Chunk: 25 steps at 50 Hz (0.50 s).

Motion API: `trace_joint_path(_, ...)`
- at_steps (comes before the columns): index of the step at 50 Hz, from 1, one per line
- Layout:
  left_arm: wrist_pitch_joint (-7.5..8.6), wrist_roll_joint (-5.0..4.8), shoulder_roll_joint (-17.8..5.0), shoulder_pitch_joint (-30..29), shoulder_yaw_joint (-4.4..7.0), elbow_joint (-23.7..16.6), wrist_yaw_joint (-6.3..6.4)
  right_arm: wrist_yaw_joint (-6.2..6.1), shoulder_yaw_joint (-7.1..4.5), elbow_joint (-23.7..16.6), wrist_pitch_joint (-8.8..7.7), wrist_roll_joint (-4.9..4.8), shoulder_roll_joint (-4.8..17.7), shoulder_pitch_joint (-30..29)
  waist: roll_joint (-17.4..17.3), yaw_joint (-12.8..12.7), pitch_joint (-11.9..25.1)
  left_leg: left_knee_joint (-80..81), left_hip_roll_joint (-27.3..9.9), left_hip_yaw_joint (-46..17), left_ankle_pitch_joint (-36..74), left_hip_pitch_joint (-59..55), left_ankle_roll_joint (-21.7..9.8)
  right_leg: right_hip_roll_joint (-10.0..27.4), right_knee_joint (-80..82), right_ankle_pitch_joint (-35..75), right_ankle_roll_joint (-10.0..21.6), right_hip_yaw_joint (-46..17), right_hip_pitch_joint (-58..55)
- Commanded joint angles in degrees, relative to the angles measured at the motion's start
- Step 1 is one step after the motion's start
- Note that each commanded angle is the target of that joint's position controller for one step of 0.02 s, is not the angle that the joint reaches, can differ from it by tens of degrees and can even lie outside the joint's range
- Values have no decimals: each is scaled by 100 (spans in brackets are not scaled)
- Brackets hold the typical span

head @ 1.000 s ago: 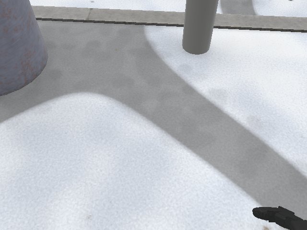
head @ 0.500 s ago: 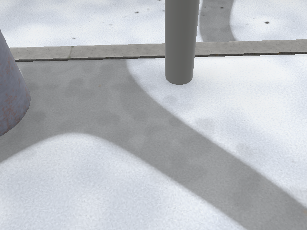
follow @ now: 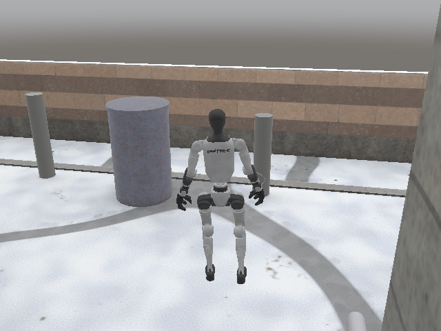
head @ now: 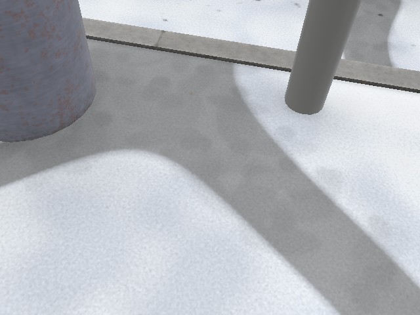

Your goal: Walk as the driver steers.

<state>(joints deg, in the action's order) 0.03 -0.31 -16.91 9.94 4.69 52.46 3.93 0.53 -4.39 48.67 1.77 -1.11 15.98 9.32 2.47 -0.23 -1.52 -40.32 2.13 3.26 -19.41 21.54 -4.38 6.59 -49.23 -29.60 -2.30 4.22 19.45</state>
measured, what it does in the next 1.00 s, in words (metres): walks ahead: right foot, then left foot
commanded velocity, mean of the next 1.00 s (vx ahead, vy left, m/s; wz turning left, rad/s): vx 0.36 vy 0.00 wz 0.21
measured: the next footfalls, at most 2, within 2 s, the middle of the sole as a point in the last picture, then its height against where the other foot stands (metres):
right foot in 0.54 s outside the picture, level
left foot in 1.00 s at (155, 267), level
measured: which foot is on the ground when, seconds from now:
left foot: down 0.00-0.54, up 0.56-0.98, down 1.00-1.00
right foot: up 0.00-0.52, down 0.54-1.00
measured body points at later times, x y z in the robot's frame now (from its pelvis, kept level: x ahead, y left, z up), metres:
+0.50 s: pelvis +0.19 +0.00 +0.02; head +0.22 +0.03 +0.47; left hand +0.40 +0.26 -0.07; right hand +0.18 -0.28 -0.10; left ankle +0.01 +0.08 -0.71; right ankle +0.36 -0.10 -0.70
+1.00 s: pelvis +0.46 +0.03 +0.02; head +0.49 +0.05 +0.46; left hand +0.41 +0.31 -0.12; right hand +0.71 -0.15 -0.07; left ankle +0.58 +0.16 -0.71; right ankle +0.36 -0.09 -0.71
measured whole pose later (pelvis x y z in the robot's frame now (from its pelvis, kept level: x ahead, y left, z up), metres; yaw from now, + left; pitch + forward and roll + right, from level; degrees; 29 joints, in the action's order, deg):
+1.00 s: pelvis +0.46 +0.03 +0.02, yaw +11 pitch +2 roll -3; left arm 3.6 -0.6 -15.5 19.1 2.2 53.9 0.2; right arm 1.2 -2.0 42.3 -5.1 0.9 14.2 3.6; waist -2.0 -4.0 -1.8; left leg -26.9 -1.3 -1.5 4.7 28.2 -2.7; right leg -3.9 -21.0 -21.4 1.8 1.4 0.9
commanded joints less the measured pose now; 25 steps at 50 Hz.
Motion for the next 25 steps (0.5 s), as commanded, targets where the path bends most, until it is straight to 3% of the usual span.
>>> trace_joint_path(1,339,-174,-415,-977,29,-907,-172,57,-226,-167,-415,183,1181,1189,-1163,504,155,3242,-2382,-5163,-2377,-2113,-1769,-488,-2430,-523,249,-996,3399)
trace_joint_path(2,426,-179,-620,-892,80,-854,-198,36,-139,-260,-535,104,903,852,-818,291,-98,3134,-2181,-4628,-2377,-1916,-1439,-309,-2246,178,409,-1037,3434)
trace_joint_path(3,476,-53,-692,-683,124,-678,-169,10,-99,-370,-581,31,799,559,-489,132,-147,3034,-1878,-4014,-1847,-1715,-1122,-150,-1950,774,432,-1050,3152)
trace_joint_path(4,515,50,-732,-574,159,-605,-143,-26,-92,-439,-587,21,792,393,-521,36,-115,3050,-1609,-3490,-1319,-1532,-920,-64,-1472,1263,406,-1064,2806)
trace_joint_path(6,571,65,-636,-670,167,-609,-199,-82,-68,-429,-595,61,703,629,-598,86,29,3130,-1291,-2916,-376,-1596,-814,-156,-903,1952,307,-953,2420)
trace_joint_path(9,612,68,-389,-952,113,-718,-262,-159,-75,-318,-612,25,683,1157,-557,224,116,3094,-1188,-2445,672,-2029,-805,-313,84,2583,154,-871,2510)
trace_joint_path(14,647,-3,-221,-1425,11,-886,-378,-199,-53,-135,-580,37,629,1536,-878,465,-53,3157,-1101,-2041,1041,-1874,-638,-390,1281,3364,3,-736,2095)
trace_joint_path(21,796,-71,-221,-2235,-128,-1327,-573,-180,-60,112,-538,24,657,2034,-851,764,-452,2839,-1407,-2086,1883,-2528,-735,-461,1954,3012,228,-505,2265)
trace_joint_path(23,828,-86,-281,-2146,-129,-1377,-630,-191,-72,132,-498,14,695,2056,-938,654,-411,2673,-1494,-2080,2500,-2634,-677,-545,2115,2762,374,-408,1925)
trace_joint_path(25,832,-79,-480,-1588,-43,-1283,-625,-193,-91,70,-463,25,802,1881,-1128,296,-55,2169,-1417,-1914,4292,-2540,-536,-819,2208,2534,589,-184,829)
